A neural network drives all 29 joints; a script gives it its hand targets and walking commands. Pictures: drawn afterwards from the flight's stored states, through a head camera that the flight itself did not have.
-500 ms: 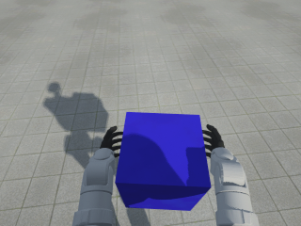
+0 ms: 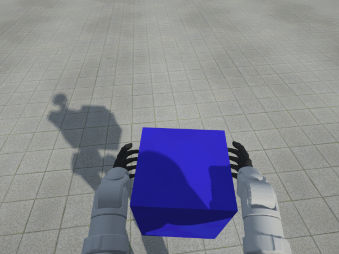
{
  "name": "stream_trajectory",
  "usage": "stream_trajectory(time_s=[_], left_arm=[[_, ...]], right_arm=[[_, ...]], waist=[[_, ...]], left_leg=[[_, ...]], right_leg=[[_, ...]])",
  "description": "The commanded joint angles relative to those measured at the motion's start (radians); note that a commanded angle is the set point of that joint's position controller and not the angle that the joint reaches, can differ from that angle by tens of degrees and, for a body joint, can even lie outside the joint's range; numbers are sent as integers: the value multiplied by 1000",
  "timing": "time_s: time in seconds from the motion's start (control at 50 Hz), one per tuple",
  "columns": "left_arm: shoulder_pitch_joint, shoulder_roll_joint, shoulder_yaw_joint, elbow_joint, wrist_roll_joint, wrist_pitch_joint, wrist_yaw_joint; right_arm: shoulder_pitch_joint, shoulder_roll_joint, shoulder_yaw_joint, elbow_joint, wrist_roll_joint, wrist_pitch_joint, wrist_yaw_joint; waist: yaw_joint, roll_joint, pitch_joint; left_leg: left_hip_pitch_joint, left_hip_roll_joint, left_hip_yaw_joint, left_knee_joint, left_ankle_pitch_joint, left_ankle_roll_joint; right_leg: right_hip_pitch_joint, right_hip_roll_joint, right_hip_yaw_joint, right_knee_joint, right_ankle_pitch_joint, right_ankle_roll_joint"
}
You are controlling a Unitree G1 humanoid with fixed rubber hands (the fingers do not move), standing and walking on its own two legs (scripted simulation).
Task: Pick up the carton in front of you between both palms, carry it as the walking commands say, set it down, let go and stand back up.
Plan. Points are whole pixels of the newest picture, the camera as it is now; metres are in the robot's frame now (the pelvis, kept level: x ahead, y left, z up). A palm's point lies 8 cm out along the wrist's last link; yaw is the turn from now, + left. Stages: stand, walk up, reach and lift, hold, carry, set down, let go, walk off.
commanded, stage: carry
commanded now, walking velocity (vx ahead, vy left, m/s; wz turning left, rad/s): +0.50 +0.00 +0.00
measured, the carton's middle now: (180, 186) +0.30 +0.00 -0.04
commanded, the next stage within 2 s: none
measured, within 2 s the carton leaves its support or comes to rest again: neither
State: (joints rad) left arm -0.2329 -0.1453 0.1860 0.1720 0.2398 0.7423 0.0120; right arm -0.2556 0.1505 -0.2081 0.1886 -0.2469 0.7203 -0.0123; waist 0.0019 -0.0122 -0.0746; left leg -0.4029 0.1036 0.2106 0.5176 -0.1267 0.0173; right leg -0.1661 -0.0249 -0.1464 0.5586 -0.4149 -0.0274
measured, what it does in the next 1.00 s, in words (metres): walks ahead: right foot, then left foot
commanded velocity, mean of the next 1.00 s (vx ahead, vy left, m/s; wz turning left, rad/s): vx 0.26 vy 0.00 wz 0.00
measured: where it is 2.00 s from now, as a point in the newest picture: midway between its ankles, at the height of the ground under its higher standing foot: (177, 232)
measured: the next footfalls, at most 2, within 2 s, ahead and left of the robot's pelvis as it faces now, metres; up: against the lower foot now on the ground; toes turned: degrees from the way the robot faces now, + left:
right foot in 0.62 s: +0.37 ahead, -0.11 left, +0.00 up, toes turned -9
left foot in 0.94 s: +0.49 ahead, +0.10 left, +0.00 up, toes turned -15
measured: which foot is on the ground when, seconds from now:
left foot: down 0.00-0.66, up 0.68-0.92, down 0.94-1.00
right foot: down 0.00-0.26, up 0.28-0.60, down 0.62-1.00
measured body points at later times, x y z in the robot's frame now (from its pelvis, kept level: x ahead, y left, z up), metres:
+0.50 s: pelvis +0.15 +0.03 +0.02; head +0.17 +0.03 +0.47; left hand +0.46 +0.17 +0.05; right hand +0.46 -0.13 +0.05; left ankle +0.08 +0.12 -0.73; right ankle +0.21 -0.11 -0.69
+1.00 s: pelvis +0.38 +0.00 +0.01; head +0.40 +0.01 +0.46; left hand +0.68 +0.16 +0.03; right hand +0.69 -0.14 +0.04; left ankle +0.42 +0.10 -0.73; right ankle +0.33 -0.10 -0.73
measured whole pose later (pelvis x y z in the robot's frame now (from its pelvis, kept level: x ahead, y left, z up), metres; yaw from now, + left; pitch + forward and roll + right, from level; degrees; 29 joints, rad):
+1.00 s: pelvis +0.38 +0.00 +0.01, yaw +1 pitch +2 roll +0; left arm -0.20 -0.14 0.16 0.11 0.20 0.69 0.02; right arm -0.20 0.14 -0.17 0.10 -0.20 0.66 -0.04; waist 0.01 -0.02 -0.02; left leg -0.33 0.04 0.19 0.46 -0.15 0.04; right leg -0.19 -0.08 -0.21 0.49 -0.31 0.01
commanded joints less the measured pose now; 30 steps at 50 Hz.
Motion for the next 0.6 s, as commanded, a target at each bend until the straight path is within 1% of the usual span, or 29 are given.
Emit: stream_trajectory(time_s=[0.0,0.02,0.04,0.06,0.08,0.1,0.12,0.14,0.16,0.18,0.2,0.22,0.24,0.26,0.28,0.3,0.32,0.34,0.36,0.38,0.4,0.44,0.46,0.5,0.52,0.54,0.56,0.58], left_arm=[[-519,-849,-564,-91,-247,-49,-208],[-534,-854,-563,-91,-249,-50,-210],[-553,-860,-565,-96,-256,-53,-211],[-583,-866,-572,-118,-261,-58,-210],[-594,-866,-579,-120,-265,-60,-206],[-588,-862,-583,-111,-267,-60,-202],[-567,-850,-574,-90,-260,-60,-200],[-537,-839,-564,-69,-249,-59,-197],[-505,-833,-554,-52,-236,-58,-194],[-468,-833,-545,-38,-224,-56,-192],[-463,-829,-530,-36,-211,-48,-192],[-461,-842,-537,-41,-209,-40,-195],[-465,-864,-570,-62,-222,-43,-203],[-459,-880,-574,-71,-236,-50,-210],[-482,-885,-565,-91,-245,-65,-209],[-491,-899,-585,-111,-255,-76,-205],[-480,-902,-598,-120,-261,-83,-200],[-474,-896,-615,-150,-269,-88,-195],[-478,-892,-631,-185,-278,-88,-192],[-479,-882,-646,-209,-284,-82,-190],[-479,-866,-651,-228,-289,-72,-188],[-450,-822,-654,-237,-286,-48,-182],[-433,-802,-650,-232,-282,-36,-181],[-405,-767,-628,-211,-268,-21,-181],[-397,-755,-613,-197,-260,-18,-182],[-386,-744,-592,-173,-249,-19,-182],[-381,-737,-565,-142,-238,-23,-184],[-375,-735,-539,-109,-222,-28,-187]], right_arm=[[-424,898,550,-17,222,-20,209],[-435,899,549,-15,218,-24,210],[-455,900,549,-23,216,-27,211],[-481,902,552,-38,219,-33,211],[-497,901,557,-43,230,-36,210],[-493,894,554,-36,238,-37,209],[-469,884,542,-16,237,-36,207],[-435,873,531,3,232,-33,207],[-397,869,523,22,228,-31,209],[-373,866,513,38,223,-29,212],[-335,856,501,63,208,-25,213],[-312,855,497,71,195,-27,214],[-308,881,513,28,207,-31,215],[-317,900,527,-3,220,-33,217],[-366,912,541,-46,237,-41,216],[-413,926,574,-79,260,-49,212],[-435,926,610,-100,277,-56,210],[-454,923,647,-142,293,-62,209],[-471,915,671,-175,307,-61,208],[-457,905,686,-180,311,-54,204],[-440,891,690,-183,316,-46,202],[-380,851,675,-171,305,-22,196],[-348,831,660,-162,293,-10,193],[-297,795,622,-140,261,6,186],[-286,780,600,-130,245,10,183],[-285,769,578,-114,227,10,180],[-284,764,557,-92,207,7,177],[-279,756,535,-63,191,6,175]], waist=[[15,-106,-154],[17,-151,-84],[20,-162,-43],[22,-133,-23],[23,-100,-15],[22,-90,-36],[21,-97,-73],[19,-104,-112],[4,-84,-162],[-9,-41,-239],[-33,102,-295],[-31,354,-288],[-35,287,-264],[-34,193,-260],[-33,77,-261],[-30,43,-271],[-29,53,-267],[-26,84,-257],[-23,112,-245],[-23,133,-228],[-24,141,-212],[-24,154,-194],[-25,163,-191],[-27,173,-186],[-22,168,-180],[-9,144,-179],[3,103,-205],[21,48,-249]], left_leg=[[110,7,-9,27,-253,-26],[26,-24,8,79,-261,-36],[-39,-9,-19,125,-251,-36],[-86,0,-38,150,-234,-33],[-122,0,-42,140,-215,-29],[-149,-9,-34,116,-205,-23],[-150,-25,-15,82,-217,-19],[-108,-46,9,16,-215,-17],[48,-65,31,-91,-164,-11],[307,-49,4,-157,-103,7],[570,88,-213,-186,-62,77],[715,268,-519,-254,145,173],[743,312,-562,-242,321,238],[683,327,-550,-246,352,244],[645,309,-492,-250,278,214],[600,281,-417,-276,173,176],[570,261,-356,-310,87,145],[549,247,-319,-331,47,131],[531,226,-277,-347,14,124],[513,215,-253,-359,-13,121],[504,205,-230,-367,-12,119],[481,189,-169,-364,58,113],[474,182,-141,-355,92,108],[466,166,-101,-325,116,97],[448,156,-81,-294,106,87],[415,127,-36,-205,164,66],[353,84,19,-58,256,30],[200,45,33,117,202,-9]], right_leg=[[-53,-215,256,-376,-271,-80],[-51,-266,339,-454,-373,-114],[-38,-308,384,-495,-383,-139],[1,-318,384,-497,-298,-145],[65,-304,339,-463,-135,-138],[145,-284,282,-403,71,-126],[219,-265,229,-333,248,-113],[261,-244,184,-268,349,-98],[220,-207,112,-176,445,-67],[102,-165,34,-44,533,-25],[-152,-105,-20,169,430,29],[-424,1,-35,352,48,62],[-526,-14,58,445,-133,40],[-550,-33,100,469,-174,27],[-545,-63,115,457,-178,21],[-496,-86,117,384,-128,21],[-464,-85,97,310,-82,25],[-451,-74,73,262,-29,29],[-432,-74,54,205,35,34],[-410,-71,39,160,91,36],[-396,-68,25,107,147,36],[-342,-57,-7,18,236,35],[-312,-49,-26,-16,264,35],[-248,-37,-63,-70,304,32],[-200,-29,-83,-103,319,31],[-114,-10,-110,-151,338,29],[31,3,-119,-174,325,19],[229,-64,-31,-162,345,-13]])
